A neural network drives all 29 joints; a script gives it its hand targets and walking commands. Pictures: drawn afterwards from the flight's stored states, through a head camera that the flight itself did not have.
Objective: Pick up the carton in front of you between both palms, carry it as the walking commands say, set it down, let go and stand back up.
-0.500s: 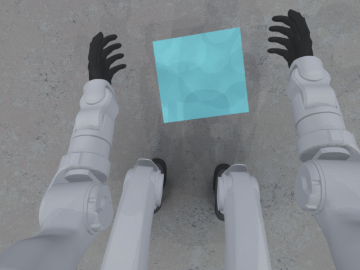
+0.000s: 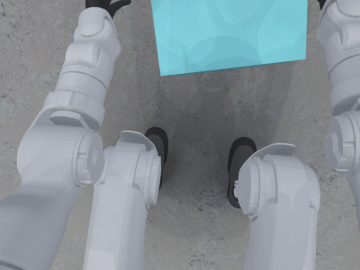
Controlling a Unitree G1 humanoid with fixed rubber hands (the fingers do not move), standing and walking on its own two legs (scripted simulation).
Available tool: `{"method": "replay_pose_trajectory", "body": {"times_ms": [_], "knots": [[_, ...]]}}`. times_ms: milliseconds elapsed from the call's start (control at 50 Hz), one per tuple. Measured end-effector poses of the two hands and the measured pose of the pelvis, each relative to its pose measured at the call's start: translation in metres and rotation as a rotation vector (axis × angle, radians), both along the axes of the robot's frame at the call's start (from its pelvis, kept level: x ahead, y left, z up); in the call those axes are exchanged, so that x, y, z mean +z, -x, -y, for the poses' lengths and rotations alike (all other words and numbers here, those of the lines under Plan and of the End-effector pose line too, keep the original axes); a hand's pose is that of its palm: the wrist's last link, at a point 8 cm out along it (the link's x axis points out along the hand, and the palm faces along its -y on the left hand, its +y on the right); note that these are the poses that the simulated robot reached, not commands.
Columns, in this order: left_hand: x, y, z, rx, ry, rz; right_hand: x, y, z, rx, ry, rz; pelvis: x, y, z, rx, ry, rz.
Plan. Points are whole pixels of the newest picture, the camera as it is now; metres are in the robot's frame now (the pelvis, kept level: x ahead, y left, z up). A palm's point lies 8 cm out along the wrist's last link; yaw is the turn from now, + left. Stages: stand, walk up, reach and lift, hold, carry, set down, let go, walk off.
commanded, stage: reach and lift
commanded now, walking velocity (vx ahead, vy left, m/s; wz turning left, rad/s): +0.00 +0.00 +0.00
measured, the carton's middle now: (220, 15) +0.53 -0.04 -0.26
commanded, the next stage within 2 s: none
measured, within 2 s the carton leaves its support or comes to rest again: leaves its support in 0.78 s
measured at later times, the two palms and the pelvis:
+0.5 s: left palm (121, 3) +0.53 +0.12 -0.17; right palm out of the picture +0.55 -0.18 -0.18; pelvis +0.00 +0.00 -0.01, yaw +0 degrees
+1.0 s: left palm out of the picture +0.51 +0.11 -0.10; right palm out of the picture +0.53 -0.19 -0.12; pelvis +0.01 +0.00 +0.00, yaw -3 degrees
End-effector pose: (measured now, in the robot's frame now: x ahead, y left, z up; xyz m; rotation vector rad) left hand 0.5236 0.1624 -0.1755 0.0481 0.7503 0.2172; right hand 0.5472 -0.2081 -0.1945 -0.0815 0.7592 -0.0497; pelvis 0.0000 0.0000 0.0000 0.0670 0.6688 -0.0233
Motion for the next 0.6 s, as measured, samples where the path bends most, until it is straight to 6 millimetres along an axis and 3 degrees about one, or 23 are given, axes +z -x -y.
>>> {"method": "replay_pose_trajectory", "body": {"times_ms": [160, 260, 400, 500, 600], "knots": [[-0.007, -0.009, 0.011, -0.01, 0.017, 0.002, 0.001, -0.015, -0.004, 0.014, 0.005, 0.056, -0.01, -0.012, 0.002, 0.007, -0.001, -0.002], [-0.004, -0.005, 0.015, -0.009, 0.028, 0.005, 0.008, -0.01, -0.002, 0.019, 0.015, 0.041, -0.009, -0.015, 0.003, 0.004, -0.001, -0.01], [0.0, -0.001, 0.014, -0.019, 0.027, 0.011, 0.007, -0.003, -0.015, 0.036, -0.008, 0.028, -0.007, -0.009, 0.002, 0.002, -0.001, -0.014], [0.003, -0.007, 0.037, -0.067, 0.061, 0.023, 0.011, -0.007, -0.026, 0.048, -0.008, 0.046, -0.007, -0.003, 0.0, 0.009, 0.003, 0.005], [0.003, -0.01, 0.042, -0.008, 0.056, 0.012, 0.01, -0.006, -0.026, 0.043, 0.007, 0.0, -0.008, -0.001, 0.0, 0.006, 0.003, 0.017]]}}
